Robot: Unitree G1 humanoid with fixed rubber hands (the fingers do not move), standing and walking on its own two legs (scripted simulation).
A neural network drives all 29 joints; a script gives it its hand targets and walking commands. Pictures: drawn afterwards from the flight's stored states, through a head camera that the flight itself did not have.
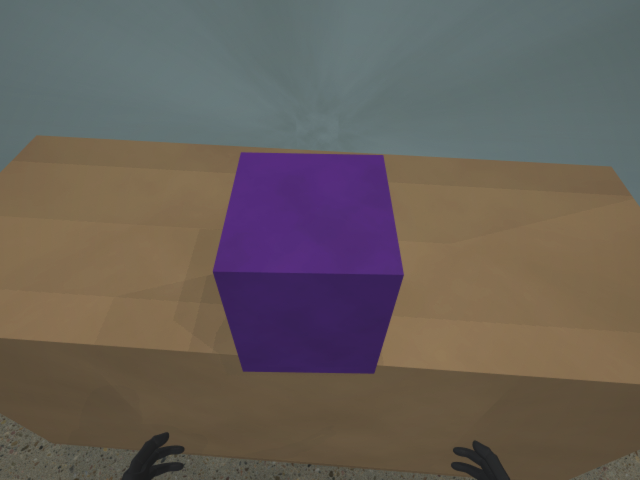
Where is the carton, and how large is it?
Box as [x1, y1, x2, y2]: [213, 152, 403, 373]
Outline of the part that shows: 241,152 213,268 213,273 243,371 373,373 403,275 383,156 352,154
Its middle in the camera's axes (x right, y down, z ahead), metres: -0.01 +0.04 +0.57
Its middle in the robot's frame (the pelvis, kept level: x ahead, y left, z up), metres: +0.41 +0.04 +0.02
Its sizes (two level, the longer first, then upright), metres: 0.210 0.200 0.250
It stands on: a pedestal, 0.67 m high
